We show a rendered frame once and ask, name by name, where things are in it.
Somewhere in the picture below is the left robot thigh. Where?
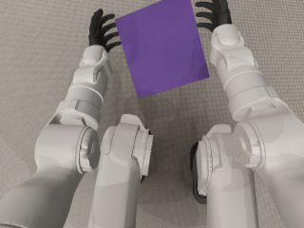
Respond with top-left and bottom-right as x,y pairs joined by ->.
87,122 -> 154,228

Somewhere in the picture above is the right robot hand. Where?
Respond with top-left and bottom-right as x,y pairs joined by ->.
195,0 -> 232,32

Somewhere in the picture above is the left robot hand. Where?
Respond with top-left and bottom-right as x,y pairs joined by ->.
88,9 -> 122,53

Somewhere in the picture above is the robot right forearm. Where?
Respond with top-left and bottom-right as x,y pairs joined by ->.
209,24 -> 304,124

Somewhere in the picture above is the robot left shin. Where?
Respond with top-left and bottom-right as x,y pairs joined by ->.
100,114 -> 145,159

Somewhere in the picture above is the carton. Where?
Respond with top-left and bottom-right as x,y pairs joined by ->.
114,0 -> 210,98

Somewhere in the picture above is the robot left forearm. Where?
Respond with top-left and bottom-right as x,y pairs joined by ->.
34,45 -> 113,164

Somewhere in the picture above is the robot right upper arm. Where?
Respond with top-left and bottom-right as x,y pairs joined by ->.
233,112 -> 304,228

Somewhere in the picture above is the robot left upper arm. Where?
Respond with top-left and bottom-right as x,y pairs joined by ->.
0,123 -> 101,228

